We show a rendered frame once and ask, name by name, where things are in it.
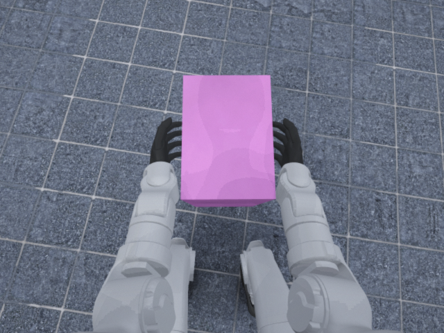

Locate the robot left upper arm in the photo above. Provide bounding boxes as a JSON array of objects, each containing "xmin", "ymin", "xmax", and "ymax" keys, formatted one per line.
[{"xmin": 73, "ymin": 274, "xmax": 176, "ymax": 333}]

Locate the left robot hand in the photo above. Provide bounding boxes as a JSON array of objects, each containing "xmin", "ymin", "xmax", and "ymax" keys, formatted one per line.
[{"xmin": 150, "ymin": 117, "xmax": 182, "ymax": 164}]

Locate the robot right upper arm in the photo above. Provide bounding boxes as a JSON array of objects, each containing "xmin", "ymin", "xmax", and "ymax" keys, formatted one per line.
[{"xmin": 287, "ymin": 273, "xmax": 404, "ymax": 333}]

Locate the robot right foot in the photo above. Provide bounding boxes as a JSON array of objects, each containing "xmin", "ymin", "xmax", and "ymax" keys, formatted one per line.
[{"xmin": 240, "ymin": 264, "xmax": 255, "ymax": 317}]

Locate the right robot hand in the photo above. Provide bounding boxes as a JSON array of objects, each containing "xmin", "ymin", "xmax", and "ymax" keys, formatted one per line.
[{"xmin": 273, "ymin": 118, "xmax": 303, "ymax": 168}]

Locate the robot right thigh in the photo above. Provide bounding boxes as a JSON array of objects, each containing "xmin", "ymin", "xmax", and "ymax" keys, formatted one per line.
[{"xmin": 240, "ymin": 246, "xmax": 295, "ymax": 333}]

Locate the carton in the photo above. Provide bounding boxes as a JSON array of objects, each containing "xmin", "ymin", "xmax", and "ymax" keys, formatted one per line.
[{"xmin": 180, "ymin": 75, "xmax": 276, "ymax": 207}]

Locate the robot right forearm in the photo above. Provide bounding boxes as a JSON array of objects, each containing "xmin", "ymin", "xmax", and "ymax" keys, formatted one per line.
[{"xmin": 275, "ymin": 162, "xmax": 372, "ymax": 313}]

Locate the robot left forearm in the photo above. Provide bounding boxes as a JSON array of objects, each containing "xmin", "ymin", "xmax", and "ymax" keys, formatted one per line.
[{"xmin": 92, "ymin": 162, "xmax": 180, "ymax": 329}]

